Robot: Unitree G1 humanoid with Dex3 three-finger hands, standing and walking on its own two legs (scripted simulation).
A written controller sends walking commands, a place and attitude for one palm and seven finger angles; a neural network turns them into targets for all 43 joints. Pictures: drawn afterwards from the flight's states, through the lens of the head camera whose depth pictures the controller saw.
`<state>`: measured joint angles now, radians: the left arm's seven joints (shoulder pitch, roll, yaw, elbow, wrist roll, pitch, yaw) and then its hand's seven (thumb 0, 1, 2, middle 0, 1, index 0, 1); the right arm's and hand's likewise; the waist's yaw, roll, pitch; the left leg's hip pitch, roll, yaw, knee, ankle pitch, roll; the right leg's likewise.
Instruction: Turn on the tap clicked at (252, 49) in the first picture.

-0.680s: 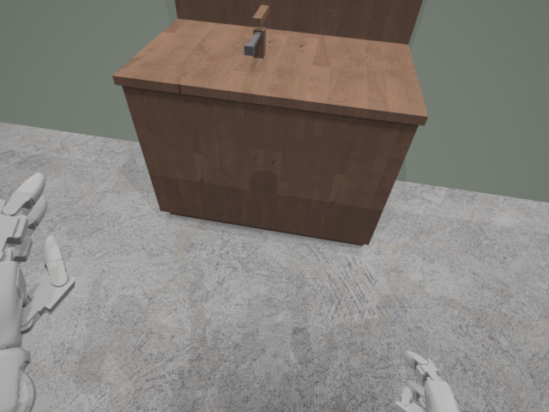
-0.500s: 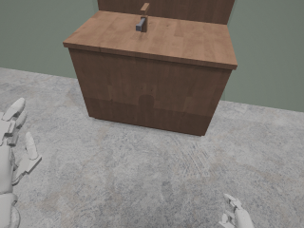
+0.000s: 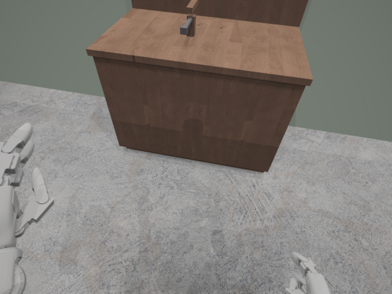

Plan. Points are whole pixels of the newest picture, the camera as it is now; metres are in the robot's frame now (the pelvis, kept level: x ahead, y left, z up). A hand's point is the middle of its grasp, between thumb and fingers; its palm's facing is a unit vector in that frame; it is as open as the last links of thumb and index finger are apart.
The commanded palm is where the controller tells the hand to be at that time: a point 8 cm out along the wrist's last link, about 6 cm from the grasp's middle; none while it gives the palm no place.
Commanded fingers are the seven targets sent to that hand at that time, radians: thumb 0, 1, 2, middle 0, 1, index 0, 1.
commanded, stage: walk to a spot facing it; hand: left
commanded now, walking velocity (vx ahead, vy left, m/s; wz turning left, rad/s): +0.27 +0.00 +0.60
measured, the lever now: (183, 30) +1.10 +0.10 +0.06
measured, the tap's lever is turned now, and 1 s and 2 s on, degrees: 0 0 0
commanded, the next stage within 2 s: turn to face it in 1.68 s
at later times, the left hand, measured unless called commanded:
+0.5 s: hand (22, 203) +0.20 +0.26 +0.17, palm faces +0.51 -0.73 -0.45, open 7.4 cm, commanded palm +0.14 +0.30 +0.18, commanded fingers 0.00 0.90 0.90 -0.20 -0.30 -0.20 -0.30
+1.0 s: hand out of the picture +0.22 +0.35 +0.18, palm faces +0.78 -0.47 -0.42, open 7.4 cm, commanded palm +0.13 +0.35 +0.18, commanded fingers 0.00 0.90 0.90 -0.20 -0.30 -0.20 -0.30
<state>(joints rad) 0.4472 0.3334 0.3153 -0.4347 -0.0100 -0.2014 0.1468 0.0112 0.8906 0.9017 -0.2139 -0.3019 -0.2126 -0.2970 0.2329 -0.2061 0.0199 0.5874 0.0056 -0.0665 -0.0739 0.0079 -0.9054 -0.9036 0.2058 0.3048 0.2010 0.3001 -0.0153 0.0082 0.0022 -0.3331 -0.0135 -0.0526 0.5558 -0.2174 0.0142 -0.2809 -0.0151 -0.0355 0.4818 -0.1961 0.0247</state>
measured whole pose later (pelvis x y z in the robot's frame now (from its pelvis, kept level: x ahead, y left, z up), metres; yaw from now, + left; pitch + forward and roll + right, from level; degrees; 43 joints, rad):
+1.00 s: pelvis +0.15 +0.03 -0.02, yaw +32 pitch -2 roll +2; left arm 0.38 0.42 0.40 -0.57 -0.02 -0.20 0.17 0.01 0.89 0.90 -0.21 -0.30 -0.21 -0.30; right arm 0.12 -0.18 -0.03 0.55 0.01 -0.05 -0.06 0.01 -0.91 -0.90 0.20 0.30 0.20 0.30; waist -0.02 -0.06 0.10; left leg -0.39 0.04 0.16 0.70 -0.27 0.04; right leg -0.41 -0.14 -0.07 1.32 -0.54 0.04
